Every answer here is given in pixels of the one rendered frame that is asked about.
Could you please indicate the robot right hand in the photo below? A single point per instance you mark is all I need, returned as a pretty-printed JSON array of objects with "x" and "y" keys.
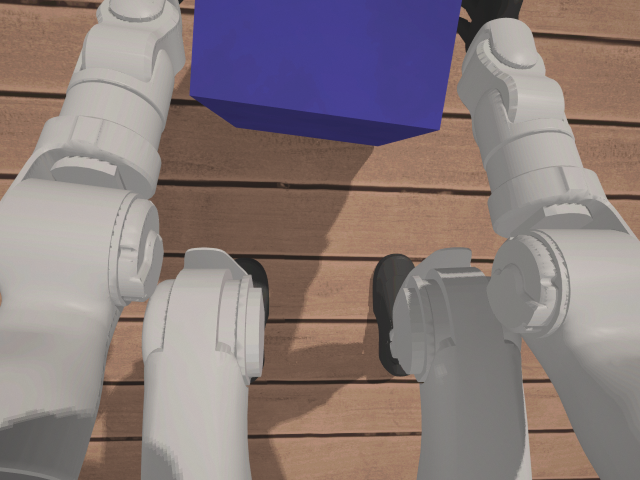
[{"x": 483, "y": 11}]

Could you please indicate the robot left foot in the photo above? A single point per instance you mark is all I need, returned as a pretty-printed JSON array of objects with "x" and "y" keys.
[{"x": 259, "y": 278}]

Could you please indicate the right robot forearm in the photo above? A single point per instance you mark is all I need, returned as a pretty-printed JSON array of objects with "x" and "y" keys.
[{"x": 528, "y": 149}]

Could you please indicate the left robot forearm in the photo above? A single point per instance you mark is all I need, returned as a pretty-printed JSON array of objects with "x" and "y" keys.
[{"x": 109, "y": 128}]

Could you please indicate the robot left upper arm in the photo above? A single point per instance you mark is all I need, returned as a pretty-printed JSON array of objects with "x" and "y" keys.
[{"x": 72, "y": 256}]

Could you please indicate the carton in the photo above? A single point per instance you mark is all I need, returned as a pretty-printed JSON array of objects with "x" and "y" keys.
[{"x": 369, "y": 72}]

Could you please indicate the robot right foot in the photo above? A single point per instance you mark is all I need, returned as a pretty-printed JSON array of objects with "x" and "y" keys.
[{"x": 389, "y": 275}]

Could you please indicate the robot foot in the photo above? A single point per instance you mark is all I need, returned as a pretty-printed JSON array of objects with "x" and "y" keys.
[
  {"x": 389, "y": 275},
  {"x": 259, "y": 278}
]

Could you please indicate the robot right upper arm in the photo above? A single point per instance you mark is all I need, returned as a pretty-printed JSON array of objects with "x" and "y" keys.
[{"x": 574, "y": 297}]

